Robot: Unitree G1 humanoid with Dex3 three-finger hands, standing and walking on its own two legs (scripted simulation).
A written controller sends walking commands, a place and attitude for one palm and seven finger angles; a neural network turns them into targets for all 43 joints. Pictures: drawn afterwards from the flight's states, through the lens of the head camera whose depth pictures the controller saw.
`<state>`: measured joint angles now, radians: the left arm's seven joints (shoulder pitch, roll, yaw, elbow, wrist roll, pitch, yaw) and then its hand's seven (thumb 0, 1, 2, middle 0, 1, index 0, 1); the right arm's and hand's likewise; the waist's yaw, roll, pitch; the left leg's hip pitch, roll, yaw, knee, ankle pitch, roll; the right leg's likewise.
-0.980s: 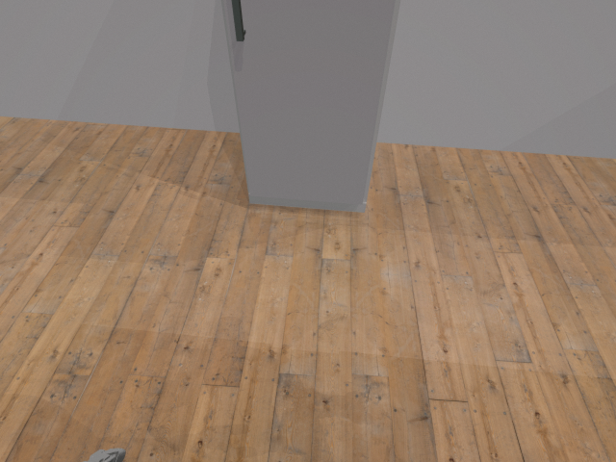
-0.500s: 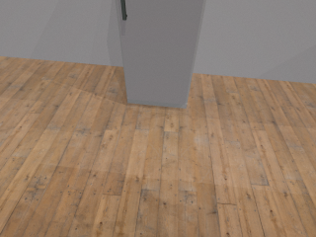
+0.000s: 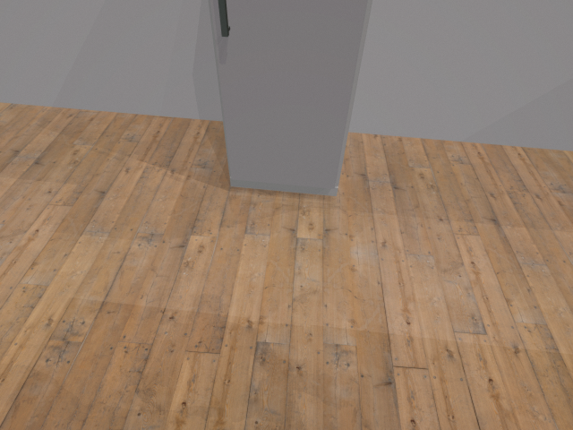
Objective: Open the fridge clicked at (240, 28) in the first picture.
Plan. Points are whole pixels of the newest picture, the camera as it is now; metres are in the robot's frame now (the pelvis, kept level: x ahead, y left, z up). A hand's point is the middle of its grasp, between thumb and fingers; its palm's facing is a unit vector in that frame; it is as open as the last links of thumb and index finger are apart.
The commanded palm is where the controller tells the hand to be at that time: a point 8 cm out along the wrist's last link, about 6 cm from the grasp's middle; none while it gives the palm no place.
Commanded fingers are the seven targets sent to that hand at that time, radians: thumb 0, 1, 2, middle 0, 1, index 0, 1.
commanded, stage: look at it before walking up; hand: left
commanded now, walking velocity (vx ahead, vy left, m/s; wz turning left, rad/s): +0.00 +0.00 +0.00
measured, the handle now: out of the picture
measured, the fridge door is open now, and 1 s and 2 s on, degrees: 0 0 0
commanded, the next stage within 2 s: walk to a spot facing it in 0.46 s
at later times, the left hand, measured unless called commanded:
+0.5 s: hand out of the picture +0.07 +0.25 -0.16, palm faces -0.01 -0.95 -0.33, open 7.4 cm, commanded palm none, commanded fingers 0.00 0.90 0.90 -0.20 -0.30 -0.20 -0.30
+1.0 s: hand out of the picture +0.04 +0.24 -0.20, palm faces +0.16 -0.98 -0.15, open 7.4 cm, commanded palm none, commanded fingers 0.00 0.90 0.90 -0.20 -0.30 -0.20 -0.30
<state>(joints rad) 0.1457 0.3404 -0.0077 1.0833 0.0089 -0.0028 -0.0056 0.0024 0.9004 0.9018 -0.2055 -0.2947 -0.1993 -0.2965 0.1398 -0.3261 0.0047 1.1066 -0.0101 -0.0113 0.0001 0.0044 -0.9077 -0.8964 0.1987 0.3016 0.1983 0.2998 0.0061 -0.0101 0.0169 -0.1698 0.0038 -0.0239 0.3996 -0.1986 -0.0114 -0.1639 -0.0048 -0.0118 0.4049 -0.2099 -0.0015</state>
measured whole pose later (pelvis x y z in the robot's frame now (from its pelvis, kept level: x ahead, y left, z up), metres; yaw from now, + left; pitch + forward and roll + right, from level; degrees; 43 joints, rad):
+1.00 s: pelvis +0.09 +0.06 -0.01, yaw +9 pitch +0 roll +0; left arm 0.34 0.22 0.03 1.10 0.03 0.01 -0.02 0.01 0.90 0.90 -0.20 -0.29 -0.20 -0.30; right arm 0.39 -0.14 -0.02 1.08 -0.02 -0.05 -0.01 0.00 -0.91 -0.90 0.20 0.30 0.20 0.30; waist -0.02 -0.06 0.00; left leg -0.22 -0.01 0.11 0.53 -0.32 0.06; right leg -0.41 -0.09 -0.06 1.08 -0.38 0.00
